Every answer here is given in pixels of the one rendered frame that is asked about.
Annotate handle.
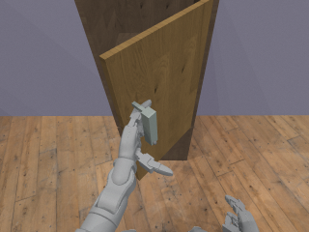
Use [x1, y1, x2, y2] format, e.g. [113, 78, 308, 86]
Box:
[131, 101, 158, 145]

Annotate left robot forearm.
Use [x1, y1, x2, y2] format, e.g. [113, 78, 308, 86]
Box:
[74, 158, 137, 232]

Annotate robot right hand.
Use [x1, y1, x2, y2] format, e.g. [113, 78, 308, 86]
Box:
[222, 194, 260, 232]

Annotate cupboard door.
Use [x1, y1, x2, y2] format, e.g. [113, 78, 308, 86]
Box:
[99, 0, 213, 181]

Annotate robot left hand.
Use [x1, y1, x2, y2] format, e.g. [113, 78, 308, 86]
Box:
[118, 100, 174, 177]

